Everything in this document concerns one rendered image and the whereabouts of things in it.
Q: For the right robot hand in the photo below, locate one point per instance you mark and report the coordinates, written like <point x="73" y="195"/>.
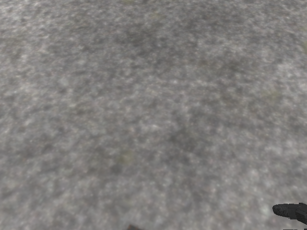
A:
<point x="292" y="211"/>

